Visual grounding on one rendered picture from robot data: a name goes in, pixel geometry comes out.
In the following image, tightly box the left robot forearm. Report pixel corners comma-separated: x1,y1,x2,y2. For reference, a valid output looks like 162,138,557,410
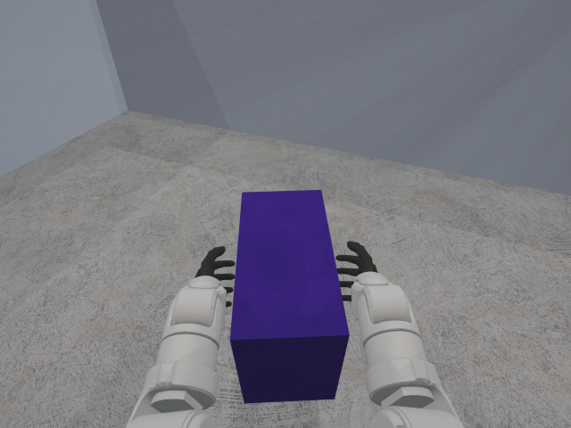
126,276,227,428

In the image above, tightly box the robot right upper arm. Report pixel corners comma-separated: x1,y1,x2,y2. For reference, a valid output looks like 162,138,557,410
369,406,464,428

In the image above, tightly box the right robot forearm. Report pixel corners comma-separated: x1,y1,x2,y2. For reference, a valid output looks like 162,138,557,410
352,272,465,428

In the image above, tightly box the robot right hand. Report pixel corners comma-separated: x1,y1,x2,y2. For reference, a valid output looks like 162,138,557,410
335,241,378,301

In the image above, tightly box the robot left hand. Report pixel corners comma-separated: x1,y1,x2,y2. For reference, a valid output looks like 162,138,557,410
195,246,235,307

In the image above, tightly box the carton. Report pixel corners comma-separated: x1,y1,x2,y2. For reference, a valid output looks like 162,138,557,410
230,190,350,403

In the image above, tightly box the robot left upper arm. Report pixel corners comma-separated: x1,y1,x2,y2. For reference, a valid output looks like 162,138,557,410
128,409,218,428

